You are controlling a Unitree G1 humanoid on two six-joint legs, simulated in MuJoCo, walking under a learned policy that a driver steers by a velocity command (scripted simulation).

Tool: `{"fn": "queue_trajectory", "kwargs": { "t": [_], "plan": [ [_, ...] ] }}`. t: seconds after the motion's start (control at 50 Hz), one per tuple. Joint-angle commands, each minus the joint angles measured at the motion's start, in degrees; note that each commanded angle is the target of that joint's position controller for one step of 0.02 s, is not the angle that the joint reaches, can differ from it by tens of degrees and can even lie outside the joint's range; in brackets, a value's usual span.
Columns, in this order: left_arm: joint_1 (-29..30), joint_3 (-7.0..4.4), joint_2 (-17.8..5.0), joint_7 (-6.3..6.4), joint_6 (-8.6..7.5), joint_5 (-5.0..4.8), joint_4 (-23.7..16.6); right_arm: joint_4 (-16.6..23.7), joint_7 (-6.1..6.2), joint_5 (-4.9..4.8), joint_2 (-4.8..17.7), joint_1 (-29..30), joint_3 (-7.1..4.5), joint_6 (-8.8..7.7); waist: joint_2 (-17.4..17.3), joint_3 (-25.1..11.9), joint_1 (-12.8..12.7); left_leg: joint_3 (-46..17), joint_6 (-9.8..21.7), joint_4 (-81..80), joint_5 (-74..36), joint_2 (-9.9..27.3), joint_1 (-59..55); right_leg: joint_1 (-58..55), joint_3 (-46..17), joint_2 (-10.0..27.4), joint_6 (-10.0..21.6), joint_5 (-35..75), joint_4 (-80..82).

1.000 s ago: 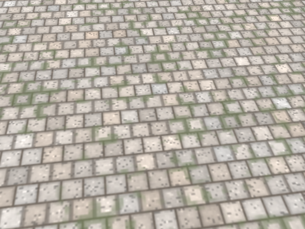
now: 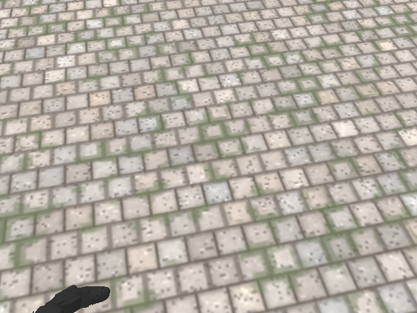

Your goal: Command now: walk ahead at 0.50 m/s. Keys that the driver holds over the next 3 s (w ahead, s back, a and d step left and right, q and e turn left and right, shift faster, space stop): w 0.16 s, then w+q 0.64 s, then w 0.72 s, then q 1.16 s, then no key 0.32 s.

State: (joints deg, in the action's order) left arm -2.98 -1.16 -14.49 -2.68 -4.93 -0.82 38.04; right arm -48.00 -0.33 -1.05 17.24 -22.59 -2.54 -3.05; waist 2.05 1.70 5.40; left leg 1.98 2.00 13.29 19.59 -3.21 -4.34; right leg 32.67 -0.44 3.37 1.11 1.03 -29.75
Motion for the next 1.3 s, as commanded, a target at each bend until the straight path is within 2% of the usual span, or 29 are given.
{"fn": "queue_trajectory", "kwargs": {
  "t": [0.02, 0.04, 0.06, 0.08, 0.1, 0.12, 0.16, 0.28, 0.38, 0.48, 0.54, 0.58, 0.6, 0.62, 0.64, 0.66, 0.68, 0.7, 0.78, 0.88, 1.02, 1.06, 1.1, 1.12, 1.14, 1.16, 1.2, 1.24, 1.3],
  "plan": [
    [-2.05, -2.95, -8.2, -0.16, -1.11, 0.08, -3.53, 2.0, 0.71, -0.1, 11.16, 0.32, -2.76, 0.56, -6.91, -2.52, -5.87, -6.27, 7.17, 9.17, -45.44, 16.47, -1.75, -7.48, 2.33, -3.12, 3.21, -5.17, 2.64],
    [-10.88, -4.35, -10.93, 0.41, -1.04, 0.19, -1.01, 2.33, 0.9, 0.19, 10.04, 0.81, -2.21, 0.83, -6.26, -8.71, -10.26, -3.89, 5.42, 20.0, -48.53, 13.6, 2.34, -20.93, 2.72, -3.31, 5.25, -3.12, 3.11],
    [-21.62, -5.48, -15.29, 1.17, -0.65, 0.8, 0.86, 4.09, 1.1, 1.75, 6.78, 0.3, -0.75, 0.59, 0.26, -18.33, -13.67, -1.85, 3.34, 38.4, -31.53, 10.2, 15.14, -39.89, -9.82, 7.93, 9.16, -0.67, -0.05],
    [-22.72, -5.99, -18.13, 0.78, -0.58, 0.81, 1.89, 4.73, 0.43, 1.1, 0.12, -7.53, 1.08, -0.65, 15.05, -24.53, -8.63, -4.1, 0.0, 56.07, 11.13, -0.78, 38.18, -57.16, -37.7, 19.35, 17.99, -14.78, 6.14],
    [-22.28, -4.46, -11.71, 0.84, -0.58, 0.2, 1.27, 4.2, 0.09, -0.22, 6.64, -2.41, -0.19, -1.73, 8.4, -21.49, -11.85, -10.48, 0.53, 61.13, 13.2, 1.85, 44.69, -55.32, -39.51, 18.08, 15.91, -21.08, 10.68],
    [-18.33, -3.76, -10.08, 1.09, -0.52, 0.29, 1.05, 6.16, -0.22, -1.52, 8.86, 3.35, -0.97, -2.44, 5.9, -13.03, -11.34, -8.86, 1.01, 61.07, 8.13, 4.61, 47.61, -48.17, -30.61, 16.33, 13.81, -18.1, 12.0],
    [-12.32, -3.17, -8.34, 1.0, -0.46, 0.82, 0.64, 6.93, -0.08, -0.1, 7.65, 7.47, -0.94, -2.67, -0.39, -4.98, -8.03, -6.57, 0.11, 55.27, 0.07, 8.93, 44.55, -34.09, -20.4, 12.09, 12.73, -5.7, 15.07],
    [-10.79, -3.67, -8.71, 1.54, -2.28, 1.54, 3.53, 6.57, 0.19, -0.25, 3.83, 7.17, -0.52, 0.45, 1.23, -0.04, -5.06, -8.24, -3.18, 45.85, -9.58, 10.8, 41.93, -23.47, -5.55, 9.95, 12.55, 1.54, 23.01],
    [-11.68, -3.87, -10.19, 2.39, -1.87, 1.32, 5.24, 8.82, -1.02, -0.01, 2.24, 15.19, -0.05, -0.38, 0.64, 1.89, -8.11, -4.78, -2.61, 28.74, -24.95, 9.12, 40.22, -25.4, 3.87, 7.96, 9.4, 2.57, 24.14],
    [-15.15, -4.63, -11.89, 2.84, -0.01, 0.1, 7.96, 12.89, -2.58, -0.04, 2.36, 21.59, -0.1, -0.35, 0.04, 3.61, -9.92, -2.69, 0.16, 21.9, -20.57, 8.22, 44.19, -36.58, 6.24, 11.98, 7.94, 6.59, 20.23],
    [-13.62, -5.37, -13.95, 3.6, 1.51, -0.26, 7.66, 14.01, -3.22, 0.11, 4.48, 18.53, -1.31, 0.05, 2.25, -0.03, -6.76, 1.73, 3.15, 21.57, -11.51, 4.29, 37.55, -40.08, 8.61, 12.51, 5.87, 29.04, 10.33],
    [-12.62, -5.04, -13.35, 4.32, 2.45, -0.08, 6.88, 10.57, -2.45, -0.19, 9.31, 3.3, -4.34, 0.53, 0.79, -8.68, 1.51, 2.97, 6.7, 18.36, -12.76, -0.4, 16.04, -33.15, 11.58, 8.88, 2.85, 34.96, -11.01],
    [-14.83, -3.51, -9.63, 4.37, 1.86, 1.72, 5.41, 9.38, -1.11, -0.48, 14.71, -4.37, -5.98, 1.22, -9.12, -14.67, 3.08, -13.52, 10.78, 18.25, -15.36, 10.05, -1.25, -17.82, 12.05, 5.25, 0.28, 10.36, -29.94],
    [-18.6, -1.62, -4.1, 3.33, -0.02, 1.84, 2.75, 11.19, -1.29, -0.6, 17.46, -0.89, -5.89, 0.68, -19.97, -21.62, -3.0, -47.32, 22.64, 8.06, -2.31, 21.86, -17.46, 5.13, 2.79, -7.77, -2.77, -33.96, -48.71],
    [-13.01, -2.76, -10.2, 2.25, -2.06, 0.01, 2.66, 11.94, -1.63, -0.31, 12.29, -1.35, -4.56, 0.18, -11.42, -21.91, 1.28, -47.59, 20.22, 3.54, 2.29, 21.77, -17.38, 11.16, -6.67, -4.21, -1.33, -32.63, -51.18],
    [-8.47, -2.94, -11.12, 1.81, -3.03, -1.58, 0.96, 11.75, -1.53, 0.17, 9.9, 0.25, -3.9, -0.31, -8.31, -13.96, 1.04, -39.05, 17.73, 3.37, -0.58, 19.86, -10.91, 13.3, -5.53, -1.99, -0.08, -27.92, -48.84],
    [-7.33, -2.65, -9.99, 2.2, -3.42, -0.76, 0.79, 11.99, -1.57, 0.21, 9.09, 3.6, -3.62, -0.63, -1.86, -8.39, -1.69, -32.51, 15.98, 3.24, -7.74, 17.38, -1.94, 11.44, -5.04, 0.58, 0.04, -23.58, -43.27],
    [-7.05, -3.08, -10.44, 2.68, -3.19, 0.77, 1.03, 12.59, -1.38, 0.32, 7.33, 6.58, -3.14, -0.73, -1.6, -6.32, -3.5, -27.92, 15.0, 2.75, -14.34, 15.4, 4.02, 8.02, -4.92, 2.25, -0.43, -21.12, -38.18],
    [-8.9, -3.02, -8.57, 2.82, -0.98, 1.93, 0.96, 13.28, -0.32, 0.57, 7.68, 7.84, -3.16, -0.91, -3.96, -4.09, -6.24, -21.33, 15.6, -0.36, -26.5, 12.25, 14.07, 2.74, -3.59, 2.6, -3.75, -16.41, -30.28],
    [-0.04, -1.74, -5.53, 2.39, -0.98, 1.62, -0.81, 10.87, 1.05, 0.22, 7.93, 4.4, -3.03, -0.48, -5.81, -2.05, -2.61, -13.98, 11.21, -0.4, -24.08, 7.99, 16.72, 0.11, -1.83, 0.32, -5.49, 2.42, -9.8],
    [7.1, -2.2, -7.37, 0.64, -2.46, 0.76, -3.4, 6.74, 1.19, 0.12, 8.49, -1.13, -3.06, 0.21, -6.98, 0.66, 0.0, -19.8, 9.96, 4.19, -23.17, 14.0, 5.06, 1.59, -2.21, -1.48, -1.18, 0.91, 1.58],
    [4.1, -2.7, -8.3, 0.59, -2.67, 0.68, -2.93, 6.37, 1.37, 0.19, 8.9, -0.42, -3.27, 0.7, -8.4, -0.1, -1.94, -20.28, 8.95, 7.39, -31.89, 14.64, 2.6, -2.02, -1.04, -2.49, 0.79, -4.29, 2.67],
    [-8.67, -4.38, -11.41, 1.1, -2.94, 1.21, 0.11, 7.19, 1.29, 0.54, 7.51, 1.8, -2.51, 0.97, -7.44, -9.38, -8.71, -16.2, 6.37, 22.19, -43.8, 9.96, 6.67, -22.37, -1.1, -1.55, 4.96, -0.87, 3.45],
    [-18.04, -5.29, -15.1, 1.34, -2.83, 1.82, 1.12, 8.4, 1.3, 1.66, 4.87, 0.16, -1.41, 0.68, -0.09, -18.29, -11.16, -13.16, 3.87, 39.13, -28.47, 4.69, 19.22, -40.71, -14.12, 8.83, 10.16, 0.44, 0.94],
    [-21.78, -5.85, -16.13, 0.8, -2.16, 1.13, 3.55, 7.96, 1.05, 0.34, 1.1, -6.92, -0.32, -0.17, 15.94, -22.68, -8.66, -10.17, 0.14, 55.89, 11.57, -3.45, 38.96, -55.15, -38.55, 18.73, 17.59, -12.91, 7.63],
    [-21.32, -4.48, -10.88, 0.72, -2.01, -0.45, 3.36, 7.68, 0.88, -0.43, 6.42, -2.99, -1.15, -0.66, 8.75, -17.31, -10.68, -13.88, 0.36, 60.83, 12.54, -0.12, 45.72, -52.47, -40.66, 17.82, 15.53, -24.45, 11.46],
    [-13.93, -3.47, -8.62, 1.13, -1.26, 0.53, 2.27, 9.92, 0.64, -0.22, 7.69, 6.93, -1.6, -1.2, 0.15, -4.57, -9.44, -9.19, 0.14, 58.2, 2.79, 5.13, 46.8, -37.14, -26.65, 13.71, 12.44, -17.32, 14.44],
    [-11.5, -2.78, -7.11, 1.19, -1.28, 1.5, 2.26, 10.08, 0.33, 0.58, 6.04, 7.1, -1.78, -1.33, 1.1, -2.06, -6.52, -8.15, -0.53, 52.84, -1.65, 8.16, 42.48, -29.2, -20.23, 10.23, 11.94, -7.57, 17.08],
    [-11.73, -2.93, -7.81, 1.25, -1.65, 0.62, 3.4, 9.79, 0.27, 0.65, 3.23, 6.28, -1.14, -0.67, 2.91, -1.92, -5.3, -6.03, -2.1, 46.67, -3.03, 9.32, 40.79, -25.51, -14.16, 8.7, 12.91, -0.07, 19.93]
  ]
}}
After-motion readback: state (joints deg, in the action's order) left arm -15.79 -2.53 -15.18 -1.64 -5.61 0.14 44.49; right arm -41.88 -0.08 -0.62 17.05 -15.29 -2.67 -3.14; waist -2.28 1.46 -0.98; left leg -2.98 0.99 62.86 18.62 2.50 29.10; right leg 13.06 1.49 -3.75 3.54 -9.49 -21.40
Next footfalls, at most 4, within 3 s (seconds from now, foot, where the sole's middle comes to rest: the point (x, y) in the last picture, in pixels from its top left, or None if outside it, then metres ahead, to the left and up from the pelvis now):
0.04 right None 0.21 -0.12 -0.77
0.58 left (157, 308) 0.49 0.14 -0.77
1.10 right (180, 210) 0.83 0.05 -0.77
1.62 left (90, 179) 1.00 0.39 -0.77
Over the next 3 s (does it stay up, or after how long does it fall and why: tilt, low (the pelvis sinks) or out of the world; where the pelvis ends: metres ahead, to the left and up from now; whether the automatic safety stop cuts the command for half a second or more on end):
stays up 0.98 0.29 0.00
